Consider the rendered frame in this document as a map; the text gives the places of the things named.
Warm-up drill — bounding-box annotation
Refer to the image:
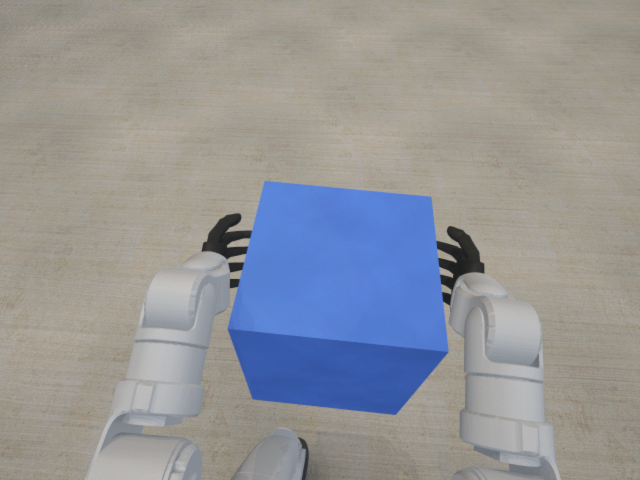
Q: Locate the left robot hand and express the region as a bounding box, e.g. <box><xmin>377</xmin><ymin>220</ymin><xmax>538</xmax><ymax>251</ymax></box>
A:
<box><xmin>201</xmin><ymin>213</ymin><xmax>252</xmax><ymax>288</ymax></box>

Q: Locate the robot left upper arm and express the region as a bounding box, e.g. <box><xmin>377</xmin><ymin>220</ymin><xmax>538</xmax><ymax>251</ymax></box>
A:
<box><xmin>87</xmin><ymin>432</ymin><xmax>202</xmax><ymax>480</ymax></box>

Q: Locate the carton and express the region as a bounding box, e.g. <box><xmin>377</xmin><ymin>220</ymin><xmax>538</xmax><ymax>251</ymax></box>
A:
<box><xmin>228</xmin><ymin>181</ymin><xmax>449</xmax><ymax>415</ymax></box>

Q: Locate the right robot hand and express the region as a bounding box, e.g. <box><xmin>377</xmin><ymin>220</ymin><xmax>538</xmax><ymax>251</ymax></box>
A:
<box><xmin>436</xmin><ymin>226</ymin><xmax>484</xmax><ymax>305</ymax></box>

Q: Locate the robot left thigh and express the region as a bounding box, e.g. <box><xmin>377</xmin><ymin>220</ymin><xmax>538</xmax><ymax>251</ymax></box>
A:
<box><xmin>230</xmin><ymin>435</ymin><xmax>306</xmax><ymax>480</ymax></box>

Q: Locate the robot left forearm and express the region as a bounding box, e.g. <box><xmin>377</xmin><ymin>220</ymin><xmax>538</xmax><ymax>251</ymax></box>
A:
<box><xmin>84</xmin><ymin>251</ymin><xmax>230</xmax><ymax>480</ymax></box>

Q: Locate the left robot shin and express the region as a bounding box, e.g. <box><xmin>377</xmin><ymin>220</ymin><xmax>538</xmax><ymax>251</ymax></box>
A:
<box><xmin>272</xmin><ymin>427</ymin><xmax>301</xmax><ymax>444</ymax></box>

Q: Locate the robot right forearm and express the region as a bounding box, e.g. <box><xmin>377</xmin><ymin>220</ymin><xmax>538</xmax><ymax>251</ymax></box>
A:
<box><xmin>449</xmin><ymin>272</ymin><xmax>561</xmax><ymax>480</ymax></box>

